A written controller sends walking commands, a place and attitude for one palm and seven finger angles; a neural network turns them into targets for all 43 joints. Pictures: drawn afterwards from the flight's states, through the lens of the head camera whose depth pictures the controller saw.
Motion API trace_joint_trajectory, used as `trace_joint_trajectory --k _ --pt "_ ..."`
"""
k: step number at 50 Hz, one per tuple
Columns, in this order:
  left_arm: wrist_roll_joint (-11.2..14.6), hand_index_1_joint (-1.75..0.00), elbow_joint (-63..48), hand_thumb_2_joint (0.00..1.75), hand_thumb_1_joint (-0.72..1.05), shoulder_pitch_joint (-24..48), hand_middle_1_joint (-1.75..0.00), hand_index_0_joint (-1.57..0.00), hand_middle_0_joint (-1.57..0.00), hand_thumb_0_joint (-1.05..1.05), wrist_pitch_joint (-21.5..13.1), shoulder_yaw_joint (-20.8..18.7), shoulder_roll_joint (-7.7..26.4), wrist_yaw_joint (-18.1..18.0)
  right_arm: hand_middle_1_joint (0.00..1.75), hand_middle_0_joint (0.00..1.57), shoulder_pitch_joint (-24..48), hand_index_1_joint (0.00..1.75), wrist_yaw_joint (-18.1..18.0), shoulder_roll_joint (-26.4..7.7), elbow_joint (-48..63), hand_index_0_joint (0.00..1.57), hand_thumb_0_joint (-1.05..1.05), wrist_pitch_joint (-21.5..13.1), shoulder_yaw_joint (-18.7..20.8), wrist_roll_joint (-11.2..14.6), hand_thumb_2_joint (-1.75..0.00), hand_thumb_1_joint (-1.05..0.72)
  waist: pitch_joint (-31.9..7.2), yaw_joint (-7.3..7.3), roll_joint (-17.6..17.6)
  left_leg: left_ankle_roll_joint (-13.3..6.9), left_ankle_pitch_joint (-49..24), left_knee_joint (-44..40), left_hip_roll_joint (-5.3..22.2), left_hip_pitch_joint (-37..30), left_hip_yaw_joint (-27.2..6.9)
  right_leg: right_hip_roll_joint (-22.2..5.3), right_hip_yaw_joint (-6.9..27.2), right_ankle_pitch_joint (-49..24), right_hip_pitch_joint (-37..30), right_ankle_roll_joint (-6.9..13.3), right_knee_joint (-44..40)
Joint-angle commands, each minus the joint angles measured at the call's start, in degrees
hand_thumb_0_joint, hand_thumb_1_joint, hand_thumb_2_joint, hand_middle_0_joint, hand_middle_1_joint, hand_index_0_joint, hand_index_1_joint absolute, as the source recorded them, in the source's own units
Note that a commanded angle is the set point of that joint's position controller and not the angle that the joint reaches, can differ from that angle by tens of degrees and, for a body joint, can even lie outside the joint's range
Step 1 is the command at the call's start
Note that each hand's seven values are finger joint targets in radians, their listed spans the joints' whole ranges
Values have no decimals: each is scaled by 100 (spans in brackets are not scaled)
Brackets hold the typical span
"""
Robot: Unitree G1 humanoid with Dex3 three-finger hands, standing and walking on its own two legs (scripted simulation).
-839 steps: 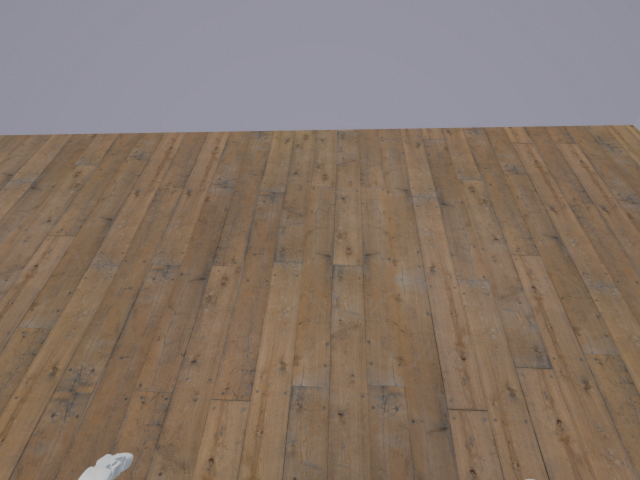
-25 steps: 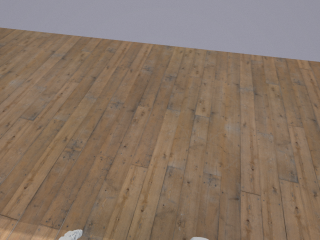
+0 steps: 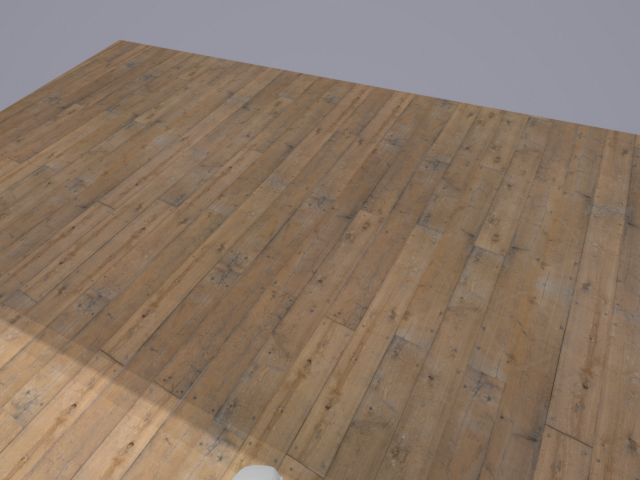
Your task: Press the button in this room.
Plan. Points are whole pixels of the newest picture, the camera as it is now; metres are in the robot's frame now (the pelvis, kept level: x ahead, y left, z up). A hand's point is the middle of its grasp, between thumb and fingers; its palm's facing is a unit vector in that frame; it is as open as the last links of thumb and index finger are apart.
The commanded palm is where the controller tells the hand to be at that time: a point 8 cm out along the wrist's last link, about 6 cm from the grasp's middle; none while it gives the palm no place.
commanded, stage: turn or walk to find it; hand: left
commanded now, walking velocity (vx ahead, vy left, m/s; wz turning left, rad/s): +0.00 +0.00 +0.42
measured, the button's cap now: out of the picture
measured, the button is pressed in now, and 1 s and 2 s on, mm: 0 0 0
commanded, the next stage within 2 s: none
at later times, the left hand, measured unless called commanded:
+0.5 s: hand out of the picture +0.01 +0.26 -0.16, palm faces +0.23 -0.94 -0.26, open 7.4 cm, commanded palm none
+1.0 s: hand out of the picture -0.09 +0.19 -0.16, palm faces +0.45 -0.85 -0.26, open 7.3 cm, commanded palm none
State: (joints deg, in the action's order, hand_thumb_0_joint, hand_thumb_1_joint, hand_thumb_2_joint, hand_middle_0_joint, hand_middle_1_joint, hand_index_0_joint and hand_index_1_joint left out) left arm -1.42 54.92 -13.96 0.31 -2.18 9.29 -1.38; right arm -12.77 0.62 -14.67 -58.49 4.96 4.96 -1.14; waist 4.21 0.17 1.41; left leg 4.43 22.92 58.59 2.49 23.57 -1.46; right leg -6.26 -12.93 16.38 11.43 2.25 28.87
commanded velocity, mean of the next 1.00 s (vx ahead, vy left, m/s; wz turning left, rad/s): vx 0.00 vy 0.00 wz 0.42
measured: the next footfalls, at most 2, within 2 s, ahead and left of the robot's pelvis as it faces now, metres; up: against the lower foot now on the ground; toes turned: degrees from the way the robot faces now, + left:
left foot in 0.16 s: +0.01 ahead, +0.16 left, +0.00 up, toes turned +9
right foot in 0.60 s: +0.04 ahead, -0.09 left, +0.00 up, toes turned +11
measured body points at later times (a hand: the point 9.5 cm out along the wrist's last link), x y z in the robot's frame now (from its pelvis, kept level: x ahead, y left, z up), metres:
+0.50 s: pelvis -0.03 +0.03 +0.00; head +0.00 +0.04 +0.45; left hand +0.00 +0.31 -0.14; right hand +0.10 -0.18 -0.15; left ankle -0.03 +0.15 -0.74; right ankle +0.00 -0.10 -0.70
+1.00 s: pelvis -0.05 -0.01 +0.00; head -0.01 -0.01 +0.45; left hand -0.11 +0.23 -0.14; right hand +0.09 -0.23 -0.16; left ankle -0.15 +0.13 -0.68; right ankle +0.00 -0.09 -0.74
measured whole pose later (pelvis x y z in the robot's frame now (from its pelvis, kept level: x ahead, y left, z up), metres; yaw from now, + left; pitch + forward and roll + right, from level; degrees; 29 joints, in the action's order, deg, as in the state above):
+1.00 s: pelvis -0.05 -0.01 +0.00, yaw +25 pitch -1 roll +2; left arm -1.6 54.9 -13.8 0.4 -2.2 9.6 -1.2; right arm -12.6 0.7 -14.2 -58.6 4.9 4.6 -0.9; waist 4.6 0.5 0.8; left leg 4.0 24.9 53.8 2.4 21.5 -0.2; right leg -7.1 -13.2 15.7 12.8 1.4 29.6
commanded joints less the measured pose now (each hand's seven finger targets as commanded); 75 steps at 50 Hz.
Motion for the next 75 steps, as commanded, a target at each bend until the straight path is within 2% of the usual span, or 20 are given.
trace_joint_trajectory --k 1,6,7,8,9,15,23,28,29,31,32,34,37,49,54,55,56,57,63,75 --pt "-41 -30 -178 90 90 -404 -30 -20 -20 0 -75 -313 1329 -56 30 20 567 30 -8 -131 588 20 0 -245 -80 63 -90 -90 -449 309 -1256 -49 442 -1164 -3 183 371 -1510 1177 -2615 -834 641 -717" --pt "29 -30 -133 90 90 -103 -30 -20 -20 0 -2 -360 1391 -29 30 20 -20 30 -16 -267 480 20 0 -384 -77 74 -90 -90 -790 -99 -907 -231 -1145 -3456 -32 -1443 577 -1308 566 -2068 -164 99 298" --pt "79 -30 -219 90 90 -216 -30 -20 -20 0 42 -315 1163 -16 30 20 -213 30 -24 -686 455 20 0 -455 0 42 -90 -90 -999 -204 197 -487 -1970 -3933 638 -2250 -329 -844 264 -985 662 -252 1268" --pt "87 -30 -419 90 90 -114 -30 -20 -20 0 79 -191 791 14 30 20 -369 30 -64 -1207 476 20 0 -456 128 22 -90 -90 -826 -296 1701 -1089 -4032 -4005 1920 -2630 -1927 -131 251 1871 2083 -649 2335" --pt "48 -30 -462 90 90 194 -30 -20 -20 0 158 -167 883 -18 30 20 -500 30 -89 -1320 386 20 0 -381 137 18 -90 -90 -760 -403 1253 -1492 -4148 -3947 2200 -2146 -1717 -120 741 2113 1892 -582 2948" --pt "54 -30 -189 90 90 143 -30 -20 -20 0 176 -214 931 80 30 20 384 30 -184 -793 619 20 0 -455 -26 15 -90 -90 -394 -32 710 -1290 -3572 -3923 1093 -1653 -836 -1 1083 765 1886 -680 3409" --pt "79 -30 -482 90 90 562 -30 -20 -20 0 162 -173 800 42 30 20 65 30 -144 -833 631 20 0 -420 66 -26 -90 -90 -453 -190 745 -1427 -3076 -3904 1080 -1576 -1407 195 1116 950 1527 -706 2248" --pt "123 -30 -396 90 90 41 -30 -20 -20 0 52 -176 810 20 30 20 262 30 -123 -790 727 20 0 -374 106 -15 -90 -90 -713 90 686 -1206 -2902 -3367 775 -842 -1609 429 976 57 25 -611 183" --pt "102 -30 -335 90 90 -197 -30 -20 -20 0 3 -213 928 5 30 20 296 30 -109 -677 749 20 0 -375 96 21 -90 -90 -822 215 337 -956 -2280 -3034 510 -409 -1434 258 1075 -505 -651 -579 -580" --pt "-18 -30 -399 90 90 -369 -30 -20 -20 0 -67 -363 1771 -59 30 20 328 30 -75 -173 967 20 0 -356 32 57 -90 -90 -637 349 -1974 -277 994 -789 -686 1118 -157 -2082 3359 -1026 -1059 364 -1381" --pt "31 -30 -490 90 90 -225 -30 -20 -20 0 -27 -327 1671 -73 30 20 383 30 -76 -415 940 20 0 -292 100 13 -90 -90 -559 297 -1304 -327 1009 120 -437 880 -423 -2168 3084 -955 -319 677 -1398" --pt "57 -30 -653 90 90 467 -30 -20 -20 0 -46 -295 1309 -73 30 20 109 30 -28 -438 637 20 0 -173 154 -25 -90 -90 -84 -15 -1151 -308 320 1020 -265 821 -488 -1573 2517 181 415 454 -1623" --pt "59 -30 -710 90 90 648 -30 -20 -20 0 -102 -202 1011 -59 30 20 -318 30 38 -269 399 20 0 -153 109 -32 -90 -90 -136 -209 -972 -157 -359 1246 -172 787 -218 -1065 1487 -631 166 220 -1346" --pt "-37 -30 -228 90 90 -371 -30 -20 -20 0 -76 -318 1342 -54 30 20 459 30 2 -117 555 20 0 -242 -66 56 -90 -90 -465 309 -1243 -57 439 -1040 -22 202 367 -1498 1184 -2347 -764 615 -815" --pt "27 -30 -158 90 90 -127 -30 -20 -20 0 1 -357 1415 -31 30 20 -62 30 -21 -214 443 20 0 -380 -75 77 -90 -90 -815 -55 -1014 -220 -945 -3286 -114 -1340 625 -1311 681 -2093 -206 135 130" --pt "83 -30 -214 90 90 -136 -30 -20 -20 0 40 -320 1239 -14 30 20 -249 30 -20 -514 409 20 0 -436 -17 62 -90 -90 -918 -188 -171 -367 -1623 -3782 300 -2078 99 -984 361 -1329 464 -179 883" --pt "104 -30 -388 90 90 -83 -30 -20 -20 0 67 -230 859 22 30 20 -372 30 -42 -1020 451 20 0 -466 107 20 -90 -90 -847 -265 1442 -885 -3169 -4018 1645 -2650 -1633 -231 177 1151 1918 -598 2009" --pt "60 -30 -508 90 90 287 -30 -20 -20 0 138 -154 808 1 30 20 -583 30 -83 -1289 388 20 0 -399 153 16 -90 -90 -698 -429 1389 -1410 -3858 -4064 2125 -2137 -1848 -76 621 2064 1971 -615 2729" --pt "45 -30 -177 90 90 182 -30 -20 -20 0 183 -227 919 85 30 20 316 30 -185 -762 589 20 0 -466 -27 11 -90 -90 -281 -18 674 -1243 -3305 -4036 1087 -1588 -893 -2 1085 670 1939 -673 3491" --pt "106 -30 -534 90 90 658 -30 -20 -20 0 115 -148 743 20 30 20 -39 30 -152 -796 595 20 0 -407 95 -41 -90 -90 -647 -198 784 -1437 -3531 -3700 1009 -1571 -1728 359 1122 948 1127 -655 1505"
